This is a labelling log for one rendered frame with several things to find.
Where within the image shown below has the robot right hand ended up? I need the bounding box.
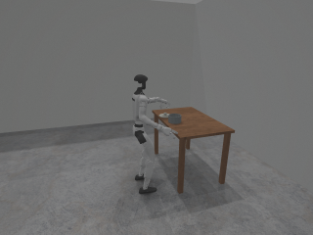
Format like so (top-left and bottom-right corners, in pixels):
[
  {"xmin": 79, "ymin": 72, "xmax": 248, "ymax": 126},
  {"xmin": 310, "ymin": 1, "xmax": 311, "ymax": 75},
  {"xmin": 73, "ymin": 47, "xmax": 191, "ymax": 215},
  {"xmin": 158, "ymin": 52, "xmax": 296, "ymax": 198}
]
[{"xmin": 162, "ymin": 127, "xmax": 178, "ymax": 139}]

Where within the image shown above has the pot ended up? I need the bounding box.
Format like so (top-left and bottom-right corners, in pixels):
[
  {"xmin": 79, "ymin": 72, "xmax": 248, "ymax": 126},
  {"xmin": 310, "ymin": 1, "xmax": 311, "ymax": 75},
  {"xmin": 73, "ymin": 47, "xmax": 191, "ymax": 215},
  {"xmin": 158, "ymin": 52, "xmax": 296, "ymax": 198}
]
[{"xmin": 168, "ymin": 114, "xmax": 182, "ymax": 124}]

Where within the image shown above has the humanoid robot head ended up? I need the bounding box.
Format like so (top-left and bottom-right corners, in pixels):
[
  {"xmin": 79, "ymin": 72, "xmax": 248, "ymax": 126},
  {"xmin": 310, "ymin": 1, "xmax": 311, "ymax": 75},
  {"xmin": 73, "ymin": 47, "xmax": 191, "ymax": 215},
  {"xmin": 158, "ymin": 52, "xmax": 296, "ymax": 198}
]
[{"xmin": 134, "ymin": 74, "xmax": 148, "ymax": 95}]

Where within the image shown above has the humanoid robot torso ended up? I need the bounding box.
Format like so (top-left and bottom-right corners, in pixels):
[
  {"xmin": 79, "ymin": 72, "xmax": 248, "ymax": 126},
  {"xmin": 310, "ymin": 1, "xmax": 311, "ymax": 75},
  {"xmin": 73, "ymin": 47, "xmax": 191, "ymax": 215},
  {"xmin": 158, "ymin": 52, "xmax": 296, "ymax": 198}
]
[{"xmin": 132, "ymin": 92, "xmax": 148, "ymax": 137}]

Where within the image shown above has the right robot upper arm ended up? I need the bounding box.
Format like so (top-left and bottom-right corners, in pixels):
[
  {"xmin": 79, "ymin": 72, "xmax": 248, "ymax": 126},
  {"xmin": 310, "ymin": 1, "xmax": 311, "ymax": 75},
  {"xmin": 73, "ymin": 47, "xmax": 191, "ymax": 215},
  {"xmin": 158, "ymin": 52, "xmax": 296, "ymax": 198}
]
[{"xmin": 138, "ymin": 95, "xmax": 148, "ymax": 122}]

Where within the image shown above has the table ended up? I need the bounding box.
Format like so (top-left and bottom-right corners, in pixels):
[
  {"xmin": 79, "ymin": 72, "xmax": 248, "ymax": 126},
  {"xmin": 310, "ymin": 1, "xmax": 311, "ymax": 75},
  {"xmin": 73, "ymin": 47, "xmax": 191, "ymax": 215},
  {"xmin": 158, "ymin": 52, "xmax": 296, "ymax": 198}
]
[{"xmin": 152, "ymin": 107, "xmax": 235, "ymax": 194}]

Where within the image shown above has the robot left forearm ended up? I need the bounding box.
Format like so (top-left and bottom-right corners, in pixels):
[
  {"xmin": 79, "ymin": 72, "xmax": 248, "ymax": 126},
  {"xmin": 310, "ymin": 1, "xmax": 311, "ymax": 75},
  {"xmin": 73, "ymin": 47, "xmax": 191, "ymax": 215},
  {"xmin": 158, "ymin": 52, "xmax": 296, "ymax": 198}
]
[{"xmin": 148, "ymin": 97, "xmax": 162, "ymax": 104}]

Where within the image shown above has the lid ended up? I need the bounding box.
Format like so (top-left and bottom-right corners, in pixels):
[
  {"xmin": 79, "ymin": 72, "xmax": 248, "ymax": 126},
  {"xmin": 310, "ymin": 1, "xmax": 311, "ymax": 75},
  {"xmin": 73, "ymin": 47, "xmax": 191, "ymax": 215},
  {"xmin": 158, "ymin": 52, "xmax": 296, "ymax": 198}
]
[{"xmin": 159, "ymin": 114, "xmax": 169, "ymax": 118}]

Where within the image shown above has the robot left hand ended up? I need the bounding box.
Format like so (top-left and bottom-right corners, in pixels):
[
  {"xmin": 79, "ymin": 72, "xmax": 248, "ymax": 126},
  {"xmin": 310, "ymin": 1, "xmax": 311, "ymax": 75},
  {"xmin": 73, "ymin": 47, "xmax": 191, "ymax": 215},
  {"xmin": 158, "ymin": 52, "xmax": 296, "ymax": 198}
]
[{"xmin": 159, "ymin": 99, "xmax": 170, "ymax": 109}]

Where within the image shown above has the robot right forearm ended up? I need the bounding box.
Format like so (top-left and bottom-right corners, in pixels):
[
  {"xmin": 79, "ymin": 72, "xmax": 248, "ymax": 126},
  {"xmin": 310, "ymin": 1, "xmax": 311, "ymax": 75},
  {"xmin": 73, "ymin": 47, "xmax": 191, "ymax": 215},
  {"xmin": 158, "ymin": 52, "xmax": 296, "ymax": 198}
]
[{"xmin": 141, "ymin": 116, "xmax": 164, "ymax": 132}]

